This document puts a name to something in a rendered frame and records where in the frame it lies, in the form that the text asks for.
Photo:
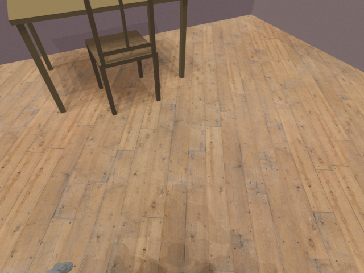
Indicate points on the chair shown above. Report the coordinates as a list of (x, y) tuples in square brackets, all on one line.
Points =
[(121, 48)]

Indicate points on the table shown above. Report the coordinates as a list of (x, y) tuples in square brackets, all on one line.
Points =
[(22, 12)]

